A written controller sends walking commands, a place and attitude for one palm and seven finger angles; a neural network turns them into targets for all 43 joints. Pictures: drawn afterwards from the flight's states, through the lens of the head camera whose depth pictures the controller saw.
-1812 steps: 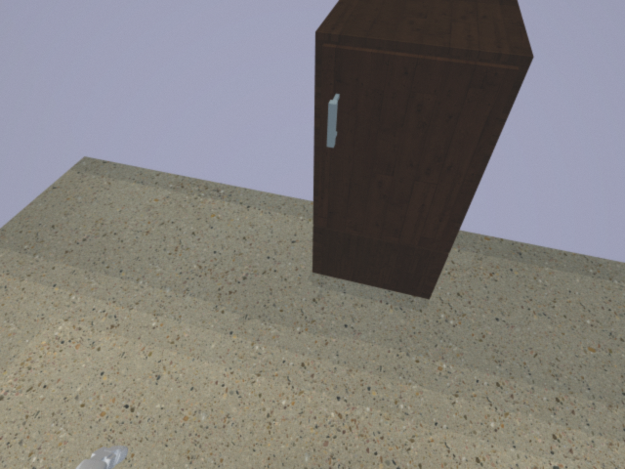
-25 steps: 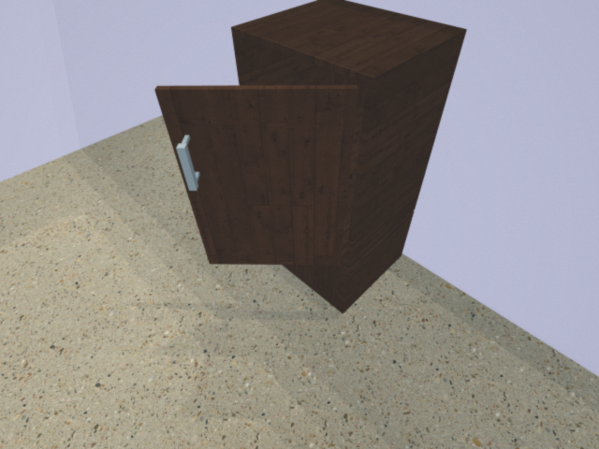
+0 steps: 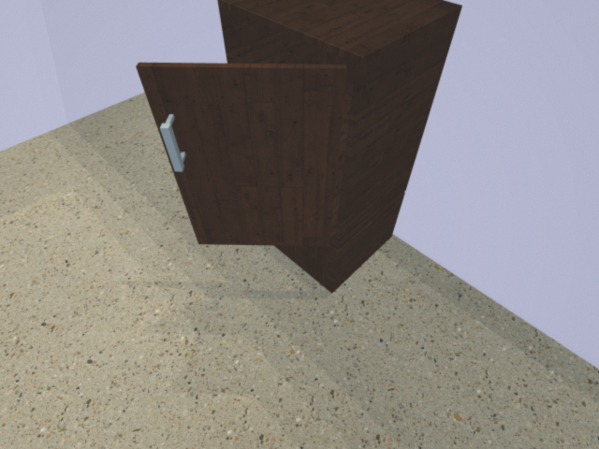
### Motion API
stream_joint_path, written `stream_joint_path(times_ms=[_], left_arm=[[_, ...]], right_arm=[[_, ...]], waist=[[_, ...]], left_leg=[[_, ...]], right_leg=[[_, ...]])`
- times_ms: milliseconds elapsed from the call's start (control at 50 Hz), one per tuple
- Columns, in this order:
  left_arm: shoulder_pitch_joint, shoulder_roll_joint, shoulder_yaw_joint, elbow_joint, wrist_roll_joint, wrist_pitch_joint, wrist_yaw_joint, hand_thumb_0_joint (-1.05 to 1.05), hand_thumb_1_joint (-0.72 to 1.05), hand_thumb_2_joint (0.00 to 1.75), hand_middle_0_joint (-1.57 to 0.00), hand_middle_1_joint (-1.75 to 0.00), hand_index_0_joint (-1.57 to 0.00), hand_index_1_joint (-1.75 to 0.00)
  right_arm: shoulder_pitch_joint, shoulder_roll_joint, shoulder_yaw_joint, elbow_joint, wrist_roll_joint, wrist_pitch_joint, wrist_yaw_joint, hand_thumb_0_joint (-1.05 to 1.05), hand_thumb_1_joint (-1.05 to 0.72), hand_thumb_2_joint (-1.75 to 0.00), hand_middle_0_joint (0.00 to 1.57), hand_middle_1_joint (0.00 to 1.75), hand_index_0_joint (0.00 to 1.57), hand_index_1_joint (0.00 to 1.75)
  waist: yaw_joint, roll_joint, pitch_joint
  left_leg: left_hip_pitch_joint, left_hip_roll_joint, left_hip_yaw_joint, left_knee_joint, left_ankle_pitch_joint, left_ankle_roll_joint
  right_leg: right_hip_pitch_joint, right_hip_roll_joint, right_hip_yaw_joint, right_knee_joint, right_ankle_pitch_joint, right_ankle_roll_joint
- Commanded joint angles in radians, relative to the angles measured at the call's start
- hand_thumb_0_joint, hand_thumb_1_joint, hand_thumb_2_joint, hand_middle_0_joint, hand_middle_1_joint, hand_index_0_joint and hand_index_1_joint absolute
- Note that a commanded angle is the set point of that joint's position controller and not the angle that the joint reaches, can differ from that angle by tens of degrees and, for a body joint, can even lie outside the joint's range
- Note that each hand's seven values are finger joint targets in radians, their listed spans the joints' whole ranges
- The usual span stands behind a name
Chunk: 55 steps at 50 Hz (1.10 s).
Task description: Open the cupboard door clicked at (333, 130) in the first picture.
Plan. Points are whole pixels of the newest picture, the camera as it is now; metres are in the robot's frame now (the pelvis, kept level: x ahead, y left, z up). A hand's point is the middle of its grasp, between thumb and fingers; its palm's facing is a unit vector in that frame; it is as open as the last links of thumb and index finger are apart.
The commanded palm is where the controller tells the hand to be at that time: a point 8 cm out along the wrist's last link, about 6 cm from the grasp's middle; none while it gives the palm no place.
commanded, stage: look again from close up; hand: left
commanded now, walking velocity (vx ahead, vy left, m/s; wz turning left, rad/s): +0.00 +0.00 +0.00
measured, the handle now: (175, 143) +0.74 +0.34 -0.04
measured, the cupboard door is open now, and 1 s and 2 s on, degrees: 43 43 43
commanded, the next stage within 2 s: shuffle to correct the standing spot in 0.50 s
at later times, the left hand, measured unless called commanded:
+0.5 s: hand out of the picture +0.03 +0.17 -0.17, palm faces +0.03 -0.98 -0.20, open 7.4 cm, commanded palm none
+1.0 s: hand out of the picture +0.00 +0.22 -0.19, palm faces +0.10 -0.98 -0.17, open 7.4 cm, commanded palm none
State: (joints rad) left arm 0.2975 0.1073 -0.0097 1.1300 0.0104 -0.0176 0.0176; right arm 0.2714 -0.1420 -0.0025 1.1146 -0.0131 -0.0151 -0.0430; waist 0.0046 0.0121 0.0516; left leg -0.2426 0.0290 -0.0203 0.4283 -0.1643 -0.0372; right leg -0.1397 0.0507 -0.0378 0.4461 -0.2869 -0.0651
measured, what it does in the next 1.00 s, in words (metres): walks ahead: left foot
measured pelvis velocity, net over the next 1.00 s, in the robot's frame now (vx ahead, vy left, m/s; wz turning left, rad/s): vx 0.11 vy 0.05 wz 0.01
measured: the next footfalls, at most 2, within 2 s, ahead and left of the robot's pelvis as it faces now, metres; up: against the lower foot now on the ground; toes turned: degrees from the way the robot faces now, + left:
left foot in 1.00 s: +0.21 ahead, +0.17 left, +0.00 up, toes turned +6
right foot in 1.38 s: +0.27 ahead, -0.01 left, +0.00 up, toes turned -6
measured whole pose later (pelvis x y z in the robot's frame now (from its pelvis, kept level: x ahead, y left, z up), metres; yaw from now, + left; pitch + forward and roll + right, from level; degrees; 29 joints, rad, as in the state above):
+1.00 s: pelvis +0.11 +0.05 -0.02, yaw +1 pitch -1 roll +1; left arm 0.46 0.16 0.04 1.14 0.03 -0.03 0.01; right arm 0.22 -0.19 -0.02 1.02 -0.02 -0.04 0.00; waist 0.04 -0.04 0.07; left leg -0.36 0.02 0.09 0.59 -0.23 0.03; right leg -0.02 -0.05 -0.03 0.54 -0.49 0.00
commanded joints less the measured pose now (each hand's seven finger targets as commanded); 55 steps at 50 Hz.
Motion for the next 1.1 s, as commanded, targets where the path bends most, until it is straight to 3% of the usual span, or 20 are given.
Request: stream_joint_path(times_ms=[0, 240, 400, 580, 600, 640, 680, 700, 740, 780, 860, 900, 920, 940, 960, 980, 1000, 1020, 1040, 1080], left_arm=[[0.064, 0.116, 0.021, -0.031, 0.000, -0.012, 0.009, 0.00, 0.90, 0.90, -0.20, -0.30, -0.20, -0.30], [0.053, 0.134, 0.026, -0.046, 0.000, -0.015, 0.012, 0.00, 0.90, 0.90, -0.20, -0.30, -0.20, -0.30], [0.059, 0.139, 0.030, -0.049, -0.001, -0.019, 0.017, 0.00, 0.90, 0.90, -0.20, -0.30, -0.20, -0.30], [0.077, 0.132, 0.029, -0.039, 0.000, -0.017, 0.020, 0.00, 0.90, 0.90, -0.20, -0.30, -0.20, -0.30], [0.087, 0.131, 0.030, -0.036, 0.001, -0.017, 0.019, 0.00, 0.90, 0.90, -0.20, -0.30, -0.20, -0.30], [0.106, 0.150, 0.041, -0.035, 0.007, -0.012, 0.015, 0.00, 0.90, 0.90, -0.20, -0.30, -0.20, -0.30], [0.132, 0.178, 0.058, -0.037, 0.010, -0.008, 0.011, 0.00, 0.90, 0.90, -0.20, -0.30, -0.20, -0.30], [0.155, 0.188, 0.065, -0.038, 0.012, -0.008, 0.009, 0.00, 0.90, 0.90, -0.20, -0.30, -0.20, -0.30], [0.214, 0.191, 0.074, -0.031, 0.020, -0.014, 0.010, 0.00, 0.90, 0.90, -0.20, -0.30, -0.20, -0.30], [0.219, 0.191, 0.082, -0.031, 0.022, -0.026, 0.013, 0.00, 0.90, 0.90, -0.20, -0.30, -0.20, -0.30], [0.190, 0.197, 0.083, -0.038, 0.026, -0.037, 0.012, 0.00, 0.90, 0.90, -0.20, -0.30, -0.20, -0.30], [0.150, 0.205, 0.083, -0.044, 0.023, -0.038, 0.007, 0.00, 0.90, 0.90, -0.20, -0.30, -0.20, -0.30], [0.136, 0.207, 0.081, -0.047, 0.020, -0.035, 0.005, 0.00, 0.90, 0.90, -0.20, -0.30, -0.20, -0.30], [0.118, 0.194, 0.078, -0.052, 0.021, -0.033, 0.004, 0.00, 0.90, 0.90, -0.20, -0.30, -0.20, -0.30], [0.128, 0.166, 0.071, -0.064, 0.011, -0.029, -0.001, 0.00, 0.90, 0.90, -0.20, -0.30, -0.20, -0.30], [0.125, 0.110, 0.062, -0.093, 0.001, -0.029, -0.008, 0.00, 0.90, 0.90, -0.20, -0.30, -0.20, -0.30], [0.098, 0.118, 0.063, -0.115, 0.003, -0.027, -0.001, 0.00, 0.90, 0.90, -0.20, -0.30, -0.20, -0.30], [0.066, 0.119, 0.063, -0.127, 0.009, -0.028, 0.002, 0.00, 0.90, 0.90, -0.20, -0.30, -0.20, -0.30], [0.030, 0.100, 0.061, -0.132, 0.012, -0.024, -0.001, 0.00, 0.90, 0.90, -0.20, -0.30, -0.20, -0.30], [0.064, 0.093, 0.063, -0.104, 0.020, -0.012, -0.011, 0.00, 0.90, 0.90, -0.20, -0.30, -0.20, -0.30]], right_arm=[[0.064, -0.077, -0.008, -0.021, -0.001, -0.014, 0.001, 0.00, -0.90, -0.90, 0.20, 0.30, 0.20, 0.30], [0.065, -0.087, -0.004, -0.016, -0.001, -0.016, 0.002, 0.00, -0.90, -0.90, 0.20, 0.30, 0.20, 0.30], [0.061, -0.084, -0.003, -0.006, 0.000, -0.016, 0.001, 0.00, -0.90, -0.90, 0.20, 0.30, 0.20, 0.30], [0.054, -0.082, -0.001, 0.002, 0.002, -0.016, -0.003, 0.00, -0.90, -0.90, 0.20, 0.30, 0.20, 0.30], [0.062, -0.083, 0.000, 0.006, 0.000, -0.014, -0.002, 0.00, -0.90, -0.90, 0.20, 0.30, 0.20, 0.30], [0.058, -0.089, -0.004, -0.001, -0.003, -0.009, 0.004, 0.00, -0.90, -0.90, 0.20, 0.30, 0.20, 0.30], [0.032, -0.083, -0.008, -0.026, -0.011, -0.004, 0.012, 0.00, -0.90, -0.90, 0.20, 0.30, 0.20, 0.30], [0.006, -0.082, -0.012, -0.042, -0.013, -0.003, 0.016, 0.00, -0.90, -0.90, 0.20, 0.30, 0.20, 0.30], [-0.047, -0.098, -0.021, -0.082, -0.015, -0.004, 0.023, 0.00, -0.90, -0.90, 0.20, 0.30, 0.20, 0.30], [-0.075, -0.101, -0.027, -0.108, -0.011, -0.009, 0.031, 0.00, -0.90, -0.90, 0.20, 0.30, 0.20, 0.30], [-0.098, -0.073, -0.028, -0.142, 0.000, -0.013, 0.051, 0.00, -0.90, -0.90, 0.20, 0.30, 0.20, 0.30], [-0.040, -0.067, -0.026, -0.133, 0.001, -0.018, 0.053, 0.00, -0.90, -0.90, 0.20, 0.30, 0.20, 0.30], [0.034, -0.072, -0.026, -0.111, -0.001, -0.023, 0.048, 0.00, -0.90, -0.90, 0.20, 0.30, 0.20, 0.30], [0.154, -0.091, -0.032, -0.076, -0.006, -0.031, 0.040, 0.00, -0.90, -0.90, 0.20, 0.30, 0.20, 0.30], [0.268, -0.169, -0.047, -0.047, -0.017, -0.036, 0.026, 0.00, -0.90, -0.90, 0.20, 0.30, 0.20, 0.30], [0.333, -0.253, -0.065, -0.042, -0.024, -0.041, 0.020, 0.00, -0.90, -0.90, 0.20, 0.30, 0.20, 0.30], [0.321, -0.266, -0.066, -0.049, -0.010, -0.024, 0.017, 0.00, -0.90, -0.90, 0.20, 0.30, 0.20, 0.30], [0.235, -0.237, -0.060, -0.072, -0.012, -0.021, 0.024, 0.00, -0.90, -0.90, 0.20, 0.30, 0.20, 0.30], [0.150, -0.190, -0.051, -0.101, -0.011, -0.028, 0.022, 0.00, -0.90, -0.90, 0.20, 0.30, 0.20, 0.30], [0.060, -0.121, -0.029, -0.121, -0.013, -0.039, 0.018, 0.00, -0.90, -0.90, 0.20, 0.30, 0.20, 0.30]], waist=[[-0.005, -0.002, 0.044], [0.002, -0.041, 0.014], [0.001, -0.035, -0.009], [0.001, -0.015, -0.004], [0.006, -0.021, -0.009], [0.020, -0.057, 0.010], [0.037, -0.106, 0.073], [0.054, -0.137, 0.104], [0.078, -0.140, 0.134], [0.070, -0.098, 0.142], [0.049, -0.126, 0.125], [0.005, -0.133, 0.091], [-0.028, -0.142, 0.054], [-0.083, -0.106, -0.009], [-0.116, 0.023, -0.089], [-0.114, 0.296, -0.151], [-0.108, 0.232, -0.164], [-0.081, 0.130, -0.075], [-0.050, 0.117, 0.003], [0.005, 0.071, 0.065]], left_leg=[[0.041, 0.057, -0.037, -0.052, 0.060, 0.047], [0.061, 0.058, -0.031, -0.048, 0.120, 0.047], [0.075, 0.057, -0.022, -0.041, 0.154, 0.045], [0.097, 0.061, -0.022, -0.035, 0.185, 0.048], [0.088, 0.054, -0.012, -0.022, 0.134, 0.048], [0.015, 0.025, 0.019, 0.025, -0.014, 0.048], [-0.133, -0.007, 0.064, 0.128, -0.155, 0.037], [-0.208, -0.008, 0.076, 0.202, -0.216, 0.035], [-0.349, 0.011, 0.059, 0.366, -0.307, 0.040], [-0.415, 0.038, 0.037, 0.434, -0.294, 0.041], [-0.316, 0.028, 0.068, 0.342, -0.233, 0.047], [-0.154, -0.013, 0.117, 0.225, -0.155, 0.056], [-0.013, -0.048, 0.151, 0.150, -0.083, 0.064], [0.163, -0.058, 0.149, 0.086, -0.012, 0.076], [0.334, 0.053, 0.027, 0.069, 0.051, 0.123], [0.400, 0.313, -0.341, -0.059, 0.156, 0.246], [0.345, 0.364, -0.436, -0.149, 0.121, 0.315], [0.199, 0.350, -0.355, -0.177, -0.037, 0.318], [0.074, 0.336, -0.373, -0.206, -0.118, 0.314], [-0.078, 0.265, -0.258, -0.248, -0.131, 0.264]], right_leg=[[-0.103, -0.143, 0.130, -0.137, 0.041, 0.007], [-0.052, -0.148, 0.116, -0.116, 0.173, 0.011], [-0.016, -0.154, 0.113, -0.105, 0.273, 0.015], [-0.013, -0.152, 0.105, -0.102, 0.309, 0.020], [0.000, -0.156, 0.106, -0.103, 0.264, 0.018], [0.029, -0.177, 0.149, -0.123, 0.106, -0.003], [0.059, -0.262, 0.263, -0.188, -0.037, -0.061], [0.078, -0.312, 0.324, -0.217, -0.035, -0.094], [0.140, -0.388, 0.390, -0.223, 0.104, -0.162], [0.179, -0.419, 0.367, -0.204, 0.251, -0.195], [0.125, -0.373, 0.219, -0.159, 0.429, -0.144], [0.044, -0.318, 0.129, -0.091, 0.487, -0.097], [-0.012, -0.274, 0.074, -0.009, 0.512, -0.068], [-0.077, -0.228, 0.039, 0.146, 0.492, -0.044], [-0.200, -0.157, -0.007, 0.353, 0.286, -0.017], [-0.383, -0.030, -0.077, 0.667, -0.296, 0.025], [-0.425, -0.043, 0.016, 0.833, -0.348, 0.000], [-0.428, -0.086, 0.021, 0.886, -0.319, -0.015], [-0.473, -0.121, 0.034, 0.897, -0.254, -0.007], [-0.399, -0.164, 0.037, 0.808, -0.142, 0.011]])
